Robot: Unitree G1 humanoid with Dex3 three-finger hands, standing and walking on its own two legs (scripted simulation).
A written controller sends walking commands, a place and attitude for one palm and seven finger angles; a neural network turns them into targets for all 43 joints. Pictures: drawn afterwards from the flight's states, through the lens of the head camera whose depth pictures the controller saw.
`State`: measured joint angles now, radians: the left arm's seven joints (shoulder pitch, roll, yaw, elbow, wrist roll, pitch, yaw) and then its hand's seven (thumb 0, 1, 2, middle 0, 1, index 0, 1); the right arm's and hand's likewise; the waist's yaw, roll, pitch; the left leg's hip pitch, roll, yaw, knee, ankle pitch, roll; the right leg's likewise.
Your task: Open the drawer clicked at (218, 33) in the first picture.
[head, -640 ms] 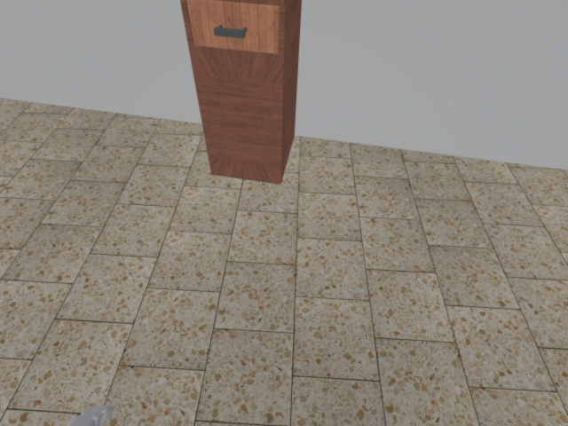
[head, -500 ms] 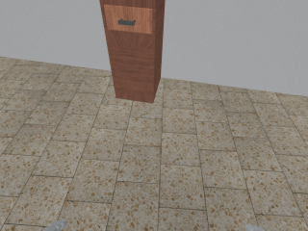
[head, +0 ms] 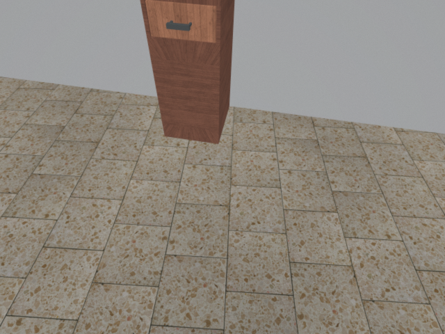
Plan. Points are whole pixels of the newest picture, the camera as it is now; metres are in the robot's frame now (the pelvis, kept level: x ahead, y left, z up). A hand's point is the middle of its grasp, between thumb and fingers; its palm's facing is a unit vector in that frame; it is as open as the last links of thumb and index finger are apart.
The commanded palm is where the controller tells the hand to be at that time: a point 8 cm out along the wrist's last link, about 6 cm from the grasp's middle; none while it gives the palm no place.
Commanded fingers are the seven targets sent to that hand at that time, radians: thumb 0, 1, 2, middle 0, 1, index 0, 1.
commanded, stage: stand and wait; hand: left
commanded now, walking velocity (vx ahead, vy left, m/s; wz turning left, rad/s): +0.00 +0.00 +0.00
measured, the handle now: (179, 24) +1.39 +0.28 -0.02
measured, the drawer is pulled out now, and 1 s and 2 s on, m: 0.00 0.00 0.00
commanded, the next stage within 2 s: look at it before walking up in 0.18 s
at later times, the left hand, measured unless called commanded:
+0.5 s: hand out of the picture +0.07 +0.24 -0.15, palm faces -0.02 -0.94 -0.33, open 7.4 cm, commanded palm none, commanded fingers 0.00 0.90 0.90 -0.20 -0.30 -0.20 -0.30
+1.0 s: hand out of the picture +0.07 +0.24 -0.16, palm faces -0.01 -0.95 -0.33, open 7.4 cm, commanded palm none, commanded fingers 0.00 0.90 0.90 -0.20 -0.30 -0.20 -0.30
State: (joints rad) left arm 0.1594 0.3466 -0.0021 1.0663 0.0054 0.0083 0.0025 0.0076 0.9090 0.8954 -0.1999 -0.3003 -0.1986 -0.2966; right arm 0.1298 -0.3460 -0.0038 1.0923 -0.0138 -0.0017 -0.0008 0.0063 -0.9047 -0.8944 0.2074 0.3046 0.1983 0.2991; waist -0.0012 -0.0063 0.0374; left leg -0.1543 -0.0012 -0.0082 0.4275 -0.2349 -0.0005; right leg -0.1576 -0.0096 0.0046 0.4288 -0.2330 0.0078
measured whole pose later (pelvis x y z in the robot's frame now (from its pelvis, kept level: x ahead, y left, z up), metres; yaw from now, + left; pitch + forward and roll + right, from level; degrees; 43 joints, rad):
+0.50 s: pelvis +0.00 +0.00 +0.00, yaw +0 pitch -2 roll +0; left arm 0.14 0.34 0.00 1.08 0.01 0.00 0.00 0.01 0.91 0.90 -0.20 -0.30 -0.20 -0.30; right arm 0.12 -0.34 0.00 1.12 -0.01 -0.01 0.00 0.01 -0.90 -0.89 0.21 0.30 0.20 0.30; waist 0.00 0.00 0.03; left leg -0.14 0.00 0.00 0.39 -0.21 -0.01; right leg -0.15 0.00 0.01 0.40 -0.21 0.00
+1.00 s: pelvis +0.00 +0.00 +0.00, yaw +0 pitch -2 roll +0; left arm 0.16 0.33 0.00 1.08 0.01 0.01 0.01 0.01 0.91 0.90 -0.20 -0.30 -0.20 -0.30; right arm 0.14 -0.33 0.00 1.11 -0.02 0.00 0.00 0.00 -0.91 -0.89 0.21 0.30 0.20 0.30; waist -0.01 0.00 0.02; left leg -0.16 0.01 -0.02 0.42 -0.23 -0.01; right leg -0.15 0.00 0.00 0.40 -0.22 0.00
